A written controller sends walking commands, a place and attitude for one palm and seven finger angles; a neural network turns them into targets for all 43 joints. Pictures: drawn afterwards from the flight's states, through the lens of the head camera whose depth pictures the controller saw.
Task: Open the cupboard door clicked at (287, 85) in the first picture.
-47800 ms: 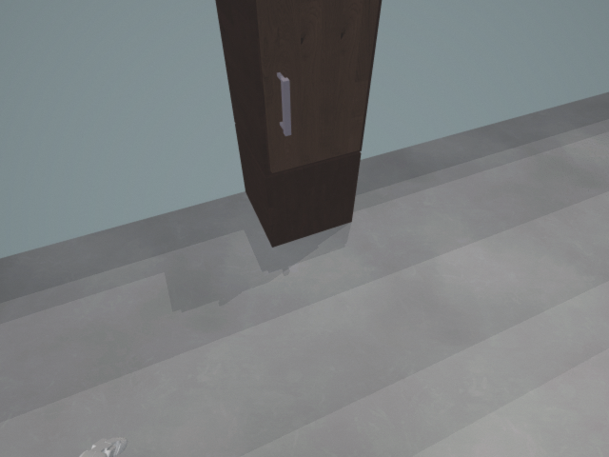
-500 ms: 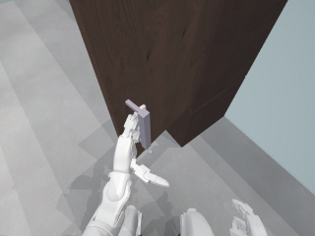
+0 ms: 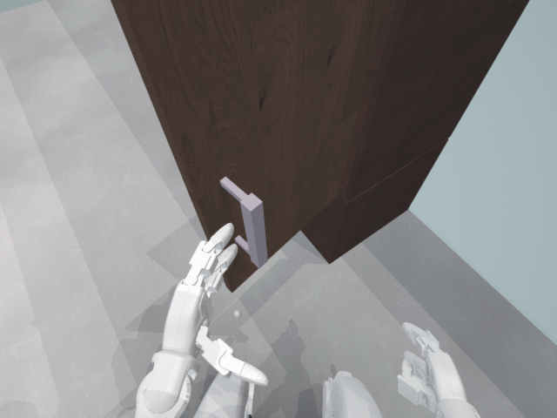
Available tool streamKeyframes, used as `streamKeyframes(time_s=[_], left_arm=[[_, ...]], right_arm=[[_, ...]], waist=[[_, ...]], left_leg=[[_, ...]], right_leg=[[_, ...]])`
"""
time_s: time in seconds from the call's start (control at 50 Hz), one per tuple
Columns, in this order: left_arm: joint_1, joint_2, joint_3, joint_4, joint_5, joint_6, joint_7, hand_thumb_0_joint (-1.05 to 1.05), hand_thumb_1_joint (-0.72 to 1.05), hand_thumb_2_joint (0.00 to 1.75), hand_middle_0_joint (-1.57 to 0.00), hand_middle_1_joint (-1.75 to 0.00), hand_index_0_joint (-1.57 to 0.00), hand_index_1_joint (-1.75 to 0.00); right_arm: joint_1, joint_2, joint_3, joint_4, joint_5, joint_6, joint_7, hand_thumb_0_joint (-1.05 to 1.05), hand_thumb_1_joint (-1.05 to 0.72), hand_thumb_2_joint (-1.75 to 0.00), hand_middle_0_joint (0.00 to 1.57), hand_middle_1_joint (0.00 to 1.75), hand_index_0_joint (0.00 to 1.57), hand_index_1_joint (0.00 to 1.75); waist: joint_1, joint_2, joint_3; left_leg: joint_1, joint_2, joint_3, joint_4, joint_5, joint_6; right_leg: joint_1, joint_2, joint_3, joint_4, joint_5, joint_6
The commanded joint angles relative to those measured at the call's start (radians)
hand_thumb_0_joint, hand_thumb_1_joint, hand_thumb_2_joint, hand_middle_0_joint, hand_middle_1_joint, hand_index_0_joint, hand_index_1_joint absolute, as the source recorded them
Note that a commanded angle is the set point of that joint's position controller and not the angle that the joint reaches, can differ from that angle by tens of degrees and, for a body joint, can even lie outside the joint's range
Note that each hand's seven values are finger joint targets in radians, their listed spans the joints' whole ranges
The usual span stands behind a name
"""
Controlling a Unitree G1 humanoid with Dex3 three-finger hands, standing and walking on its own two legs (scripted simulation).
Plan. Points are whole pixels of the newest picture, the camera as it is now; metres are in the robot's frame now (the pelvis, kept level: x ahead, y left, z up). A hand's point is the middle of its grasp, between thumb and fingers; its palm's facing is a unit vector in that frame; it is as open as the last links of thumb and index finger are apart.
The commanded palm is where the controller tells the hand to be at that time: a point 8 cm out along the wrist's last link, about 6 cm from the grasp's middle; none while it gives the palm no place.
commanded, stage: slide the hand sideways off the handle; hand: left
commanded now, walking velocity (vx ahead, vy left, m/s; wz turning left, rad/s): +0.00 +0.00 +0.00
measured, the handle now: (245, 226) +0.38 +0.08 +0.03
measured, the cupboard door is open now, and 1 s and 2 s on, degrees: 100 100 100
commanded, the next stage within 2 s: draw the hand back to the body in 0.28 s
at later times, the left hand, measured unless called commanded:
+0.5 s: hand (195, 325) +0.23 +0.12 +0.05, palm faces -0.08 -1.00 -0.04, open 16.3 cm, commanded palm +0.21 +0.18 +0.06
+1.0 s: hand (98, 308) +0.22 +0.19 +0.15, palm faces +0.06 -0.97 -0.24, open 15.6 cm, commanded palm +0.19 +0.24 +0.17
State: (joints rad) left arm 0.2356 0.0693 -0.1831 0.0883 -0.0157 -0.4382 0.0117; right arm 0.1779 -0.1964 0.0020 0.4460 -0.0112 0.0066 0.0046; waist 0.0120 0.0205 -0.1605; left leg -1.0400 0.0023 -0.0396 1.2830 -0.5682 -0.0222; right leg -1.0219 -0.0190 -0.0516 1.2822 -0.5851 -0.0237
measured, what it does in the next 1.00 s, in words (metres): rises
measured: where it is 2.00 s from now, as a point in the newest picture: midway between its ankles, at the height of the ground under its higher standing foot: outside the picture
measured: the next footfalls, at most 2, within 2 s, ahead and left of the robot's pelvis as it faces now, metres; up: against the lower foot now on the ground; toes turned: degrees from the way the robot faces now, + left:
none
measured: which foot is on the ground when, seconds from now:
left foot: down 0.00-1.00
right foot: down 0.00-1.00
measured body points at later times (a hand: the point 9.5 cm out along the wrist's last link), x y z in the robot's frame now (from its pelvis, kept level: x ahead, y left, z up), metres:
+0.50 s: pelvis +0.00 +0.00 -0.01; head +0.09 -0.01 +0.43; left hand +0.23 +0.17 +0.06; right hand +0.19 -0.23 -0.10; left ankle +0.03 +0.13 -0.62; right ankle +0.02 -0.11 -0.62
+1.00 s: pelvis +0.02 +0.01 +0.06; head +0.03 +0.01 +0.51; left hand +0.21 +0.24 +0.16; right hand +0.20 -0.22 +0.00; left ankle +0.03 +0.13 -0.62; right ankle +0.02 -0.11 -0.62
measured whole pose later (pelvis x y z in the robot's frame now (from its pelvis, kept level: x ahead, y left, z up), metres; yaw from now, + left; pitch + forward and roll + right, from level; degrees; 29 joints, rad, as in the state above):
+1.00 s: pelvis +0.02 +0.01 +0.06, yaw +0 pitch +8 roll -2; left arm 0.56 0.29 0.06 -0.36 -0.10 -0.13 -0.01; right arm 0.29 -0.22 0.03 0.40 0.04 -0.04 -0.11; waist 0.01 0.05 -0.14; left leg -0.64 0.01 -0.04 0.98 -0.49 0.00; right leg -0.60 -0.01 -0.06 0.93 -0.48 0.00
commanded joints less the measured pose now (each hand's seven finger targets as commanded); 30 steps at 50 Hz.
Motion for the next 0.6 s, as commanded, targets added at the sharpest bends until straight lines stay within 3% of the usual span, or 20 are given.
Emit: streamKeyframes(time_s=[0.0,0.04,0.08,0.14,0.24,0.26,0.28,0.36,0.4,0.44,0.48,0.54,0.58], left_arm=[[-0.066,0.048,0.071,-0.293,-0.044,-0.084,-0.010,0.00,-0.50,0.30,-0.15,-0.30,-0.15,-0.30],[-0.040,0.071,0.100,-0.311,-0.062,-0.101,-0.024,0.00,-0.50,0.30,-0.15,-0.30,-0.15,-0.30],[0.011,0.061,0.087,-0.313,-0.074,-0.107,-0.049,0.00,-0.50,0.30,-0.15,-0.30,-0.15,-0.30],[0.059,0.078,0.098,-0.299,-0.092,-0.098,-0.096,0.00,-0.50,0.30,-0.15,-0.30,-0.15,-0.30],[0.152,0.113,0.142,-0.319,-0.121,-0.061,-0.149,0.00,-0.50,0.30,-0.15,-0.30,-0.15,-0.30],[0.130,0.118,0.148,-0.340,-0.129,-0.061,-0.152,0.00,-0.50,0.30,-0.15,-0.30,-0.15,-0.30],[0.125,0.141,0.178,-0.357,-0.135,-0.062,-0.148,0.00,-0.50,0.30,-0.15,-0.30,-0.15,-0.30],[0.092,0.107,0.149,-0.396,-0.140,-0.089,-0.129,0.00,-0.50,0.30,-0.15,-0.30,-0.15,-0.30],[0.097,0.171,0.196,-0.489,-0.140,-0.096,-0.119,0.00,-0.50,0.30,-0.15,-0.30,-0.15,-0.30],[0.139,0.184,0.193,-0.542,-0.140,-0.075,-0.120,0.00,-0.50,0.30,-0.15,-0.30,-0.15,-0.30],[0.200,0.208,0.221,-0.553,-0.141,-0.031,-0.125,0.00,-0.50,0.30,-0.15,-0.30,-0.15,-0.30],[0.250,0.166,0.185,-0.541,-0.155,0.051,-0.141,0.00,-0.50,0.30,-0.15,-0.30,-0.15,-0.30],[0.257,0.171,0.204,-0.492,-0.165,0.104,-0.146,0.00,-0.50,0.30,-0.15,-0.30,-0.15,-0.30]], right_arm=[[-0.025,-0.102,-0.043,-0.149,-0.001,-0.056,-0.020,0.00,-0.90,-0.90,0.20,0.30,0.20,0.30],[-0.018,-0.104,-0.044,-0.139,-0.001,-0.068,-0.025,0.00,-0.90,-0.90,0.20,0.30,0.20,0.30],[-0.012,-0.107,-0.044,-0.141,0.000,-0.079,-0.027,0.00,-0.90,-0.90,0.20,0.30,0.20,0.30],[-0.004,-0.117,-0.048,-0.138,0.004,-0.087,-0.029,0.00,-0.90,-0.90,0.20,0.30,0.20,0.30],[-0.005,-0.123,-0.053,-0.158,0.011,-0.092,-0.037,0.00,-0.90,-0.90,0.20,0.30,0.20,0.30],[-0.004,-0.124,-0.054,-0.160,0.011,-0.095,-0.040,0.00,-0.90,-0.90,0.20,0.30,0.20,0.30],[-0.009,-0.124,-0.053,-0.160,0.009,-0.098,-0.044,0.00,-0.90,-0.90,0.20,0.30,0.20,0.30],[-0.003,-0.119,-0.051,-0.156,0.006,-0.119,-0.046,0.00,-0.90,-0.90,0.20,0.30,0.20,0.30],[-0.005,-0.124,-0.053,-0.168,0.007,-0.121,-0.050,0.00,-0.90,-0.90,0.20,0.30,0.20,0.30],[0.009,-0.122,-0.051,-0.184,0.014,-0.117,-0.052,0.00,-0.90,-0.90,0.20,0.30,0.20,0.30],[0.019,-0.124,-0.052,-0.191,0.022,-0.108,-0.057,0.00,-0.90,-0.90,0.20,0.30,0.20,0.30],[0.024,-0.124,-0.045,-0.205,0.038,-0.094,-0.062,0.00,-0.90,-0.90,0.20,0.30,0.20,0.30],[0.018,-0.130,-0.040,-0.207,0.043,-0.090,-0.070,0.00,-0.90,-0.90,0.20,0.30,0.20,0.30]], waist=[[-0.017,-0.052,-0.294],[-0.018,-0.042,-0.303],[-0.026,-0.060,-0.306],[-0.036,-0.064,-0.276],[-0.021,-0.075,-0.280],[-0.028,-0.081,-0.287],[-0.017,-0.066,-0.294],[-0.034,-0.052,-0.280],[-0.010,-0.004,-0.330],[-0.005,0.024,-0.347],[0.002,0.013,-0.351],[-0.023,-0.020,-0.257],[-0.035,-0.074,-0.189]], left_leg=[[0.154,-0.035,0.021,-0.140,0.219,0.040],[0.147,-0.034,0.020,-0.128,0.231,0.038],[0.138,-0.033,0.015,-0.120,0.249,0.040],[0.109,-0.032,0.018,-0.108,0.225,0.039],[0.084,-0.033,0.020,-0.098,0.224,0.038],[0.081,-0.032,0.019,-0.089,0.222,0.039],[0.071,-0.032,0.019,-0.085,0.229,0.039],[0.084,-0.030,0.014,-0.074,0.215,0.039],[0.124,-0.029,0.016,-0.096,0.234,0.041],[0.184,-0.031,0.018,-0.138,0.254,0.042],[0.219,-0.029,0.014,-0.173,0.283,0.045],[0.248,-0.029,0.015,-0.230,0.247,0.044],[0.235,-0.029,0.007,-0.259,0.197,0.045]], right_leg=[[0.227,0.018,0.047,-0.210,0.289,-0.008],[0.232,0.018,0.050,-0.203,0.308,-0.008],[0.237,0.020,0.049,-0.198,0.333,-0.007],[0.228,0.015,0.061,-0.207,0.325,0.002],[0.244,0.010,0.076,-0.205,0.324,0.005],[0.242,0.008,0.080,-0.204,0.329,0.009],[0.249,0.011,0.081,-0.197,0.317,0.005],[0.188,0.017,0.062,-0.181,0.280,0.003],[0.220,0.019,0.066,-0.190,0.277,-0.003],[0.252,0.023,0.052,-0.205,0.300,-0.004],[0.294,0.029,0.040,-0.229,0.326,-0.004],[0.311,0.032,0.018,-0.289,0.302,0.009],[0.318,0.035,0.016,-0.339,0.224,0.012]])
